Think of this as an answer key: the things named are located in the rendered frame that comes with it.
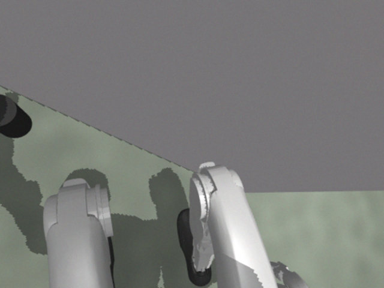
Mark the can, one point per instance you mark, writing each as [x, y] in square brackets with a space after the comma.
[14, 122]

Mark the right robot hand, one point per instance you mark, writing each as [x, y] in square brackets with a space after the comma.
[290, 279]

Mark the right robot foot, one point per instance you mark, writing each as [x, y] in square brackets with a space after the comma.
[186, 243]

